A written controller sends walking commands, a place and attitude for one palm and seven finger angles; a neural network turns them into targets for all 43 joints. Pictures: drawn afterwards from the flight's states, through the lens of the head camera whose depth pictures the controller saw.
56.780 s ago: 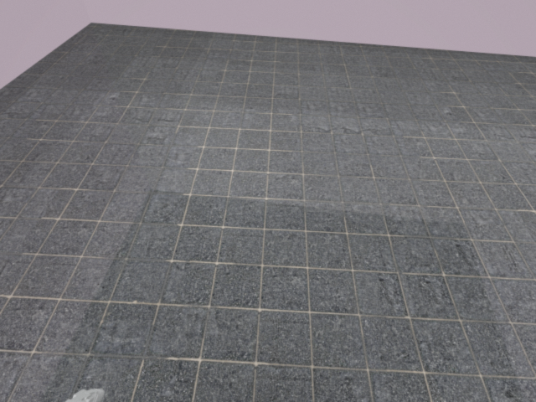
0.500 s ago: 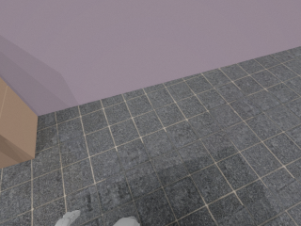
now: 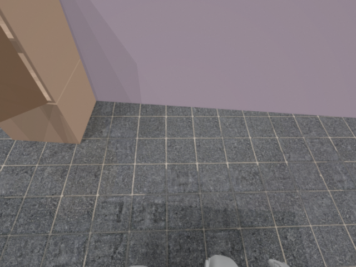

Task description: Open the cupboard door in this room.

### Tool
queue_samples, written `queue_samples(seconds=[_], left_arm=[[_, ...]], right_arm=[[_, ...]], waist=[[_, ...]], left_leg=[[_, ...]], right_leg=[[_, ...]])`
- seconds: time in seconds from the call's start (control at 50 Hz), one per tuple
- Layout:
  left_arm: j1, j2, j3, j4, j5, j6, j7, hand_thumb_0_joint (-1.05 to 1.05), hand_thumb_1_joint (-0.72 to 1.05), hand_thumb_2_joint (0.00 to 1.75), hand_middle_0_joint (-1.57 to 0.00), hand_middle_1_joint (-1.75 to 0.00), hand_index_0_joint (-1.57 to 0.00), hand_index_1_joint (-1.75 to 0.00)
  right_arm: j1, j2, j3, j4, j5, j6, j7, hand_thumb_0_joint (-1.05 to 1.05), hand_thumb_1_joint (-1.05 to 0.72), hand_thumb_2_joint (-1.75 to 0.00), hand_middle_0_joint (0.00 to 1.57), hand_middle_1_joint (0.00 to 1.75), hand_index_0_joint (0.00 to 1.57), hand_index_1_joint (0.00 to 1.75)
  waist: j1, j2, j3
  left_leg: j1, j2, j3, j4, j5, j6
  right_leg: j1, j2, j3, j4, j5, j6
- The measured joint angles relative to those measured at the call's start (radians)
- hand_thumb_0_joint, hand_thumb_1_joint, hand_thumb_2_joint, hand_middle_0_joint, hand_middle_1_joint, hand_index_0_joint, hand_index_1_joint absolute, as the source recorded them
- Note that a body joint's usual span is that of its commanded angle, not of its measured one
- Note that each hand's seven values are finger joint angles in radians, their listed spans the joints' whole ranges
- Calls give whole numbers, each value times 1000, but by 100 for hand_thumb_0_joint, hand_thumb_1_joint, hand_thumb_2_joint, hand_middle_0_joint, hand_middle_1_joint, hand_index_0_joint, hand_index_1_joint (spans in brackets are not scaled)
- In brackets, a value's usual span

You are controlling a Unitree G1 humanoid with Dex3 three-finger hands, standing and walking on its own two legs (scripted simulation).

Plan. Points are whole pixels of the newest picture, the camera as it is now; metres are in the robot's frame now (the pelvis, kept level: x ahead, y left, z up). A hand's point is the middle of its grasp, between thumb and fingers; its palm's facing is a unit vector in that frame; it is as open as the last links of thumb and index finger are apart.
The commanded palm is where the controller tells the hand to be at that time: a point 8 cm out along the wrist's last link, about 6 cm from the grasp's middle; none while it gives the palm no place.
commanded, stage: turn to face it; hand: left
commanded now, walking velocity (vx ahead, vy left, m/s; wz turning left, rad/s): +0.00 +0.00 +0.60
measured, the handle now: out of the picture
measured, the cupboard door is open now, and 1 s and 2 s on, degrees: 40 40 40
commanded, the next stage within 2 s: take the last steps up to it in 1.04 s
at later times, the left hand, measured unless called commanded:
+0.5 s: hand out of the picture +0.01 +0.16 -0.16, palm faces +0.33 -0.91 -0.23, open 7.3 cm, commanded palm none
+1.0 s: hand out of the picture -0.02 +0.15 -0.15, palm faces +0.55 -0.78 -0.29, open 7.4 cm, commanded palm none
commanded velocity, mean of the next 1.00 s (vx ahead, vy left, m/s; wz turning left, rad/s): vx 0.00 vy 0.00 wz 0.49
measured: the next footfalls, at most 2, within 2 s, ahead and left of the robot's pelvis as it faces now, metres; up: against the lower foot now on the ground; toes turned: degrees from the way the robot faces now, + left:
right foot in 0.20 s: +0.07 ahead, -0.15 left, +0.00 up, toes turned +4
left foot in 0.56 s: +0.00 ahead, +0.10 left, +0.00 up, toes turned +27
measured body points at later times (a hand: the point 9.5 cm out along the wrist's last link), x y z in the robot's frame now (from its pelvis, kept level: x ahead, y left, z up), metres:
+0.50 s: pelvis +0.01 -0.04 +0.01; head +0.06 -0.03 +0.45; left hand -0.01 +0.21 -0.14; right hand +0.17 -0.26 -0.14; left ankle -0.04 +0.08 -0.69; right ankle +0.03 -0.15 -0.73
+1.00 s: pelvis +0.02 -0.07 +0.00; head +0.07 -0.07 +0.45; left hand -0.05 +0.19 -0.13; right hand +0.22 -0.23 -0.16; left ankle -0.06 +0.05 -0.68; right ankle +0.08 -0.15 -0.73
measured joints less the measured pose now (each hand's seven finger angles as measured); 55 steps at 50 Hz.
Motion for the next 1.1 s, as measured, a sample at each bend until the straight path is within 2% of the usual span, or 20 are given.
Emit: queue_samples(seconds=[0.08, 0.16, 0.2, 0.26, 0.3, 0.34, 0.4, 0.5, 0.54, 0.56, 0.58, 0.62, 0.66, 0.72, 0.82, 0.9, 0.96, 1.02, 1.06, 1.1], left_arm=[[-24, -8, -6, -28, -2, -8, -3, 1, 91, 90, -20, -29, -20, -30], [-40, -20, -14, -51, -6, -22, -4, 1, 91, 90, -20, -29, -20, -30], [-35, -25, -19, -66, -3, -41, -3, 1, 90, 90, -20, -29, -20, -30], [-38, -58, -32, -67, 4, -55, 7, 0, 90, 90, -20, -29, -20, -30], [-26, -73, -39, -65, 4, -54, 11, 0, 90, 90, -20, -29, -20, -30], [-13, -83, -43, -56, 5, -51, 13, 0, 90, 90, -20, -29, -20, -30], [1, -88, -46, -43, 8, -50, 11, 0, 90, 90, -20, -29, -20, -30], [17, -72, -36, -31, 11, -57, 5, 0, 91, 90, -21, -30, -21, -30], [29, -58, -28, -24, 7, -55, 1, 0, 91, 90, -21, -30, -21, -30], [42, -54, -25, -25, 3, -51, -1, 0, 91, 90, -21, -30, -21, -30], [42, -42, -20, -20, -1, -42, -3, 0, 91, 90, -21, -30, -21, -30], [28, -17, -11, -6, 0, -14, 3, 0, 91, 90, -20, -29, -21, -30], [13, -5, -4, 8, 0, 1, 7, 1, 91, 90, -20, -29, -20, -30], [-2, 0, 0, 7, -1, 1, 2, 1, 91, 90, -20, -29, -20, -30], [-17, -11, -8, -14, -4, -9, -2, 1, 91, 90, -20, -29, -20, -30], [-15, -29, -18, -29, -7, -30, -3, 1, 91, 90, -20, -29, -20, -30], [-10, -59, -30, -27, 4, -54, 3, 0, 90, 90, -20, -29, -20, -30], [10, -89, -42, -19, 3, -62, 9, 0, 90, 90, -20, -29, -20, -30], [27, -102, -47, -6, 4, -62, 11, 0, 90, 90, -20, -29, -20, -30], [41, -109, -48, 7, 7, -63, 13, 0, 90, 90, -20, -29, -20, -30]], right_arm=[[25, 0, 2, 13, -3, 7, 2, 0, -90, -90, 21, 30, 20, 30], [43, -3, -7, 21, -3, 22, 6, 0, -90, -90, 21, 30, 20, 30], [55, -8, -14, 21, 4, 30, 7, 0, -90, -90, 21, 30, 20, 30], [46, -31, -33, 35, 8, 47, 10, 0, -90, -90, 21, 30, 20, 30], [39, -39, -39, 44, 6, 56, 16, 0, -90, -90, 20, 30, 20, 30], [34, -40, -41, 45, 6, 60, 22, 0, -91, -90, 20, 30, 20, 30], [30, -31, -37, 43, 8, 61, 29, 0, -91, -90, 20, 30, 20, 30], [5, -18, -25, 38, 13, 49, 30, 0, -91, -90, 20, 30, 20, 30], [-3, -18, -19, 27, 13, 37, 31, 0, -91, -90, 20, 30, 20, 30], [-1, -25, -17, 15, 11, 28, 33, 0, -91, -90, 20, 30, 20, 30], [-6, -22, -20, 11, 8, 18, 29, 0, -91, -90, 20, 30, 20, 30], [-13, -9, -14, 5, 4, 5, 20, 0, -91, -90, 20, 30, 20, 30], [-3, -1, -8, 1, 1, -1, 7, 0, -91, -90, 20, 30, 20, 30], [11, 5, 0, 7, -2, -2, -3, 0, -90, -90, 20, 30, 20, 30], [29, 10, 6, 20, -5, 6, -2, 0, -90, -90, 21, 30, 20, 30], [43, 8, 1, 28, -2, 20, 0, 0, -90, -90, 21, 30, 20, 30], [41, -9, -14, 41, 8, 35, 3, 0, -90, -90, 21, 30, 20, 30], [28, -22, -23, 64, 8, 50, 7, 0, -90, -90, 20, 30, 20, 30], [22, -22, -25, 73, 9, 51, 10, 0, -91, -90, 20, 30, 20, 30], [19, -16, -23, 79, 11, 48, 10, 0, -91, -90, 20, 30, 20, 30]], waist=[[-7, 28, -7], [-24, 57, -11], [-26, 62, -21], [-34, 89, 3], [-37, 84, 12], [-43, 70, 12], [-44, 39, 10], [-20, -1, 21], [-15, -10, 19], [-14, 3, 7], [-18, -3, 3], [-11, -20, 10], [-8, -15, 3], [-2, 1, -6], [-8, 33, -15], [-17, 58, -23], [-21, 86, -11], [-19, 86, 2], [-21, 75, 4], [-21, 57, 3]], left_leg=[[11, -1, -45, -38, 27, -8], [-10, -3, -95, -11, 21, -32], [-44, -15, -116, 45, -5, -42], [-143, -29, -100, 344, -198, -46], [-197, -22, -60, 529, -190, -55], [-216, -4, -26, 596, -162, -66], [-186, 20, 14, 511, -160, -79], [-82, 30, 58, 239, -174, -74], [-21, 25, 75, 93, -94, -63], [9, 33, 68, 18, -18, -37], [-6, 26, 60, 27, -14, -9], [-29, 14, 47, 72, -39, 10], [-27, 11, 25, 59, -36, 6], [-3, 6, -2, -1, 0, -2], [13, 4, -44, -46, 30, -15], [-16, -2, -81, 3, 10, -41], [-95, -13, -92, 225, -162, -36], [-171, -20, -65, 504, -187, -45], [-184, -11, -44, 561, -165, -55], [-166, -1, -25, 517, -166, -63]], right_leg=[[19, 20, 24, -131, 17, 3], [104, 54, 18, -347, 54, -6], [169, 60, 7, -500, 125, -29], [180, 47, -40, -472, 130, -85], [207, 29, -64, -498, 137, -93], [231, 12, -88, -533, 150, -92], [254, -15, -126, -569, 162, -88], [253, -57, -188, -544, 140, -73], [238, -77, -212, -494, 111, -59], [216, -78, -224, -447, 90, -50], [180, -82, -201, -366, 16, -33], [102, -57, -108, -177, -83, -16], [41, -25, -51, -46, -68, -7], [1, 0, -7, -2, -3, -1], [44, 28, 10, -177, 11, -4], [163, 58, -4, -446, 104, -16], [186, 57, -39, -465, 118, -84], [221, 41, -63, -500, 121, -105], [245, 32, -76, -542, 141, -103], [262, 20, -89, -574, 155, -103]])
